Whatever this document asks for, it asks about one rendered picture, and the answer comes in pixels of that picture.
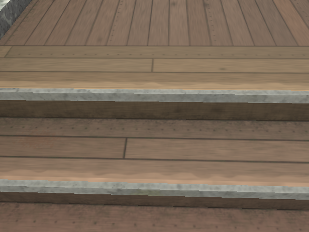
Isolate stairs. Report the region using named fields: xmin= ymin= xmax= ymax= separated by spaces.
xmin=0 ymin=100 xmax=309 ymax=232

